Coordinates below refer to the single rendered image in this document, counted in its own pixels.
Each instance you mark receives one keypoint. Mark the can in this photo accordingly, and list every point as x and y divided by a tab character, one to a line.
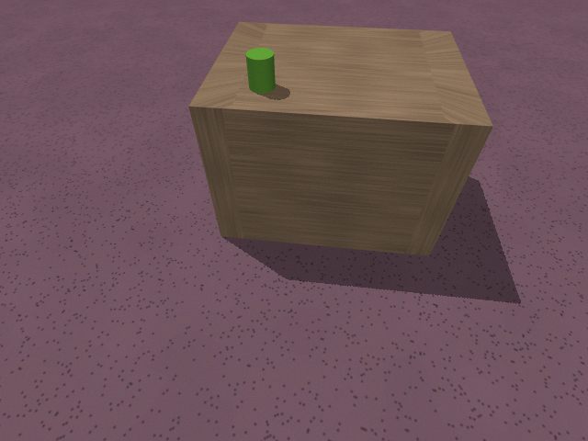
261	70

